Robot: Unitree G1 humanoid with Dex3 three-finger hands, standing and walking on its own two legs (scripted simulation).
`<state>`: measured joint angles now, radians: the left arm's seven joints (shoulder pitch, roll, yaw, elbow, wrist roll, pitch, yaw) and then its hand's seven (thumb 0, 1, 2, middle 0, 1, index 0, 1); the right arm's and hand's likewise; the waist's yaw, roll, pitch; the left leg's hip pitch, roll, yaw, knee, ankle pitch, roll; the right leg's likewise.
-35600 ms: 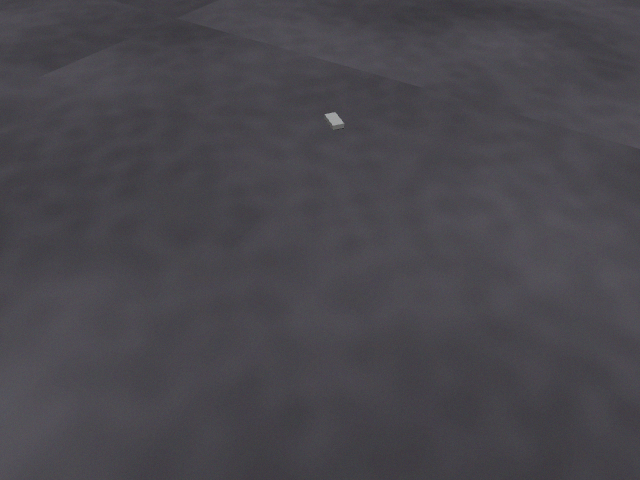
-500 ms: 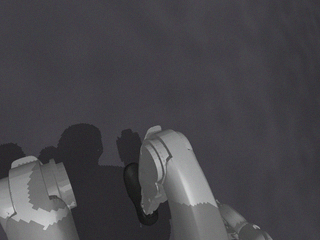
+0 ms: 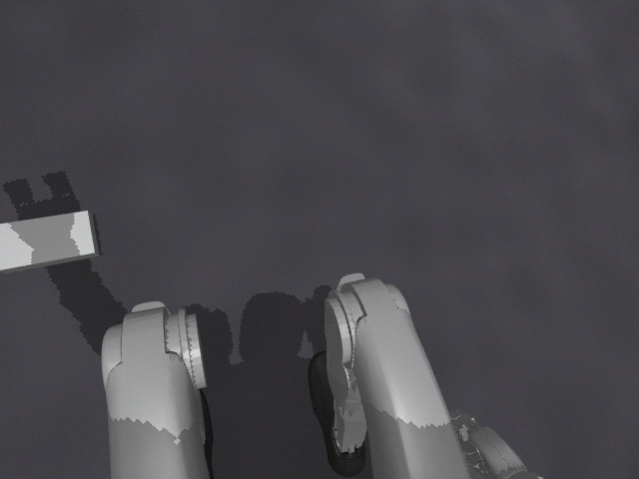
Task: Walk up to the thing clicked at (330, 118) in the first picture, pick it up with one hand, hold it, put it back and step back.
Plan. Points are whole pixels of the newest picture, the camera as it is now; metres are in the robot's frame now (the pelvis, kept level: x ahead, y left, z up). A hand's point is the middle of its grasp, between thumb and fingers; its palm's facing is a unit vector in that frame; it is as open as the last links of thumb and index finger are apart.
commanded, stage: withdraw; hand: left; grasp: from above
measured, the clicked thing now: (47, 241) +0.43 +0.35 -0.32
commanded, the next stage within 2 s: home in 0.44 s
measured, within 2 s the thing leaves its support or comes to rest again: neither
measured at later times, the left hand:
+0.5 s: hand (4, 219) +0.43 +0.35 -0.18, palm faces -0.42 -0.09 -0.90, open 13.9 cm
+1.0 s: hand out of the picture +0.34 +0.33 -0.03, palm faces -0.31 -0.55 -0.78, open 9.1 cm
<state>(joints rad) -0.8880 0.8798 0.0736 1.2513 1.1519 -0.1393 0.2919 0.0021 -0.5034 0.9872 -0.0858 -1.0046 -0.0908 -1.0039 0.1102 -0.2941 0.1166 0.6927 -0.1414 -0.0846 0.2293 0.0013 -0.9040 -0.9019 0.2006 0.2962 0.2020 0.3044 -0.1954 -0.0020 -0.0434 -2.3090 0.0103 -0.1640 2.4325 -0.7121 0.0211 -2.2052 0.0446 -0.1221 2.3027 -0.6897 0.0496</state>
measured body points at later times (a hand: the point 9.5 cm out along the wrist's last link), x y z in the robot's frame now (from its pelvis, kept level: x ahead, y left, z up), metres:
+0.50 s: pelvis -0.02 +0.00 -0.01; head +0.22 +0.11 +0.35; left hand +0.45 +0.35 -0.13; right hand +0.05 -0.28 -0.09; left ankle +0.07 +0.12 -0.30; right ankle +0.10 -0.12 -0.30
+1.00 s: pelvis +0.00 +0.00 +0.10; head +0.20 +0.07 +0.50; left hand +0.36 +0.35 +0.02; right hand +0.13 -0.26 -0.02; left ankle +0.07 +0.12 -0.30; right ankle +0.10 -0.12 -0.30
